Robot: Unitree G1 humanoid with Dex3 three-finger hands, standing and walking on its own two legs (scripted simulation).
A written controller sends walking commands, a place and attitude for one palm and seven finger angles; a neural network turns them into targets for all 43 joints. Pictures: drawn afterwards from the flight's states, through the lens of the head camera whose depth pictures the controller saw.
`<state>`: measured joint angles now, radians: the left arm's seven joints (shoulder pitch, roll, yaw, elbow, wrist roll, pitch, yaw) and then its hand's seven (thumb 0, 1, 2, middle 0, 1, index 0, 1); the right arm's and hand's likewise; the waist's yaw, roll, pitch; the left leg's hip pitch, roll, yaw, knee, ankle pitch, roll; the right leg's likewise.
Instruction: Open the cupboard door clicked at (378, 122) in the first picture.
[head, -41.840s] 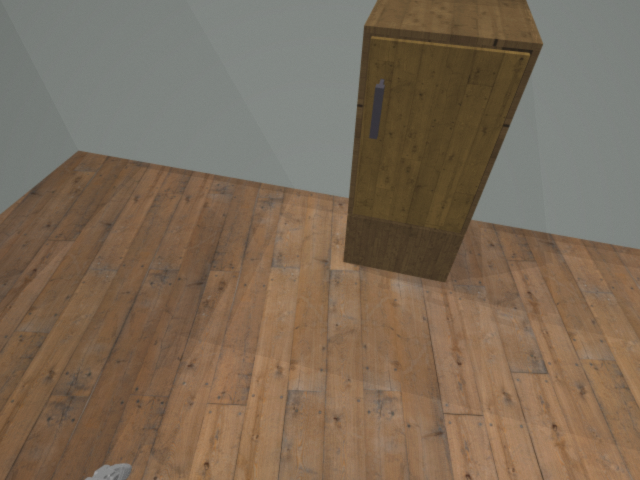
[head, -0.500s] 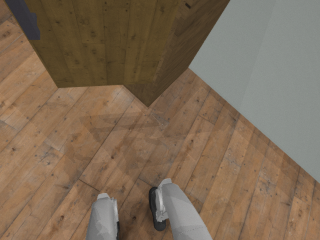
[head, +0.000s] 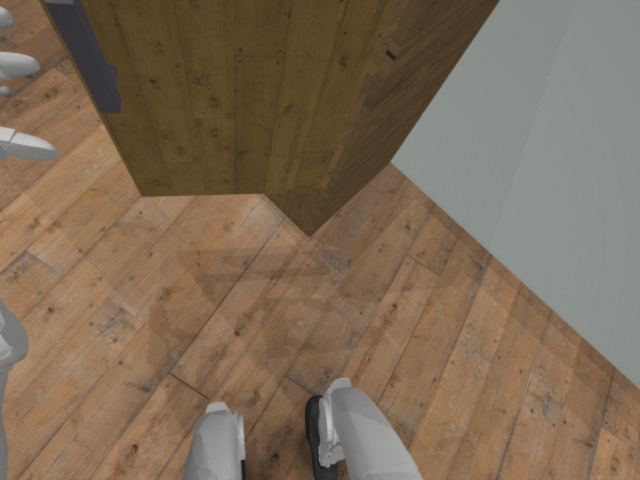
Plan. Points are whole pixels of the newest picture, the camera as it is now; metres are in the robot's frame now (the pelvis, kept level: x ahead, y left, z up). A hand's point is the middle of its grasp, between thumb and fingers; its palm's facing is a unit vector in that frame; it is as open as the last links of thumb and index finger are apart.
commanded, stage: move the hooked fingers beside the handle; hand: left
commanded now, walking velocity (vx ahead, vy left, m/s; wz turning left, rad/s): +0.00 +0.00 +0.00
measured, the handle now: (91, 44) +0.59 +0.21 +0.06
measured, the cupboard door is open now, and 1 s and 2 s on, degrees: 51 51 51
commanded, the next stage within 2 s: slide the fingers in behind the handle in 0.26 s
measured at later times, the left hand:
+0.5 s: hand (8, 93) +0.52 +0.28 +0.06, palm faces +0.02 -1.00 -0.02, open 14.0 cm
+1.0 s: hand (46, 88) +0.53 +0.25 +0.06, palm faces +0.02 -1.00 -0.01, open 14.0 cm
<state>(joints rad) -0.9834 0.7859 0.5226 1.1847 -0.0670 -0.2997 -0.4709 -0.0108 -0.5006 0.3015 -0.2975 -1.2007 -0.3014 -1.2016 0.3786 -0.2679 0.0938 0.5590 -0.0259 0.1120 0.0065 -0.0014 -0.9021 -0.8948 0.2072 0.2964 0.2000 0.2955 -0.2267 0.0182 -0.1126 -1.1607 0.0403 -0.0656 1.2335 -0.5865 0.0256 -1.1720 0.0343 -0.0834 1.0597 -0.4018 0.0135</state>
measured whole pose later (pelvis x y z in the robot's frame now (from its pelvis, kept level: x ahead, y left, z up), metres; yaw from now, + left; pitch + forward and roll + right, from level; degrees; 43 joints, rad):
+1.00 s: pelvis -0.01 +0.00 -0.01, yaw +0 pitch +30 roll -6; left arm -1.02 0.73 0.49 1.18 -0.06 -0.34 -0.39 -0.01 -0.50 0.30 -0.30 -1.20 -0.30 -1.20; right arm 0.39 -0.26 0.09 0.59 -0.03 0.09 0.01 0.00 -0.90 -0.89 0.21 0.30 0.20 0.30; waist -0.23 0.03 -0.11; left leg -1.19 0.04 -0.05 1.26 -0.58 0.03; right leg -1.22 0.03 -0.07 1.10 -0.40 0.01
